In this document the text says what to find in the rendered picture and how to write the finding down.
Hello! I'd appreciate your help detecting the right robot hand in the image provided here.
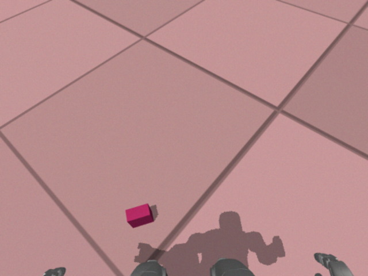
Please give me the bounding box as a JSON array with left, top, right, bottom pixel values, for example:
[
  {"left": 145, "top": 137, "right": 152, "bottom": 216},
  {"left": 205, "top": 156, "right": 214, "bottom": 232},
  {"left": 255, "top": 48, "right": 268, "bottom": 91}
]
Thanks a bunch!
[{"left": 314, "top": 253, "right": 354, "bottom": 276}]

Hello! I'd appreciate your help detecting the carton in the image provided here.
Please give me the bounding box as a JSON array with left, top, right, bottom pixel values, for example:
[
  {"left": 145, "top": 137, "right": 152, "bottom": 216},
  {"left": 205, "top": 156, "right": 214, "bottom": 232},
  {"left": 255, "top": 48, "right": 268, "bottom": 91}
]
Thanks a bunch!
[{"left": 125, "top": 204, "right": 154, "bottom": 228}]

